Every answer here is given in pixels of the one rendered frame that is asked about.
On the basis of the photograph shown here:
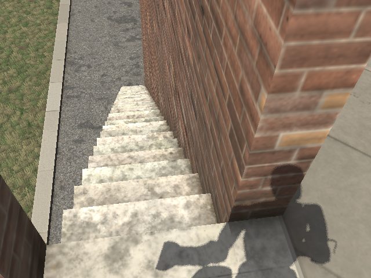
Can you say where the stairs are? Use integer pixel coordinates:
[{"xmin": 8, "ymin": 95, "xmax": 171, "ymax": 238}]
[{"xmin": 61, "ymin": 85, "xmax": 217, "ymax": 243}]

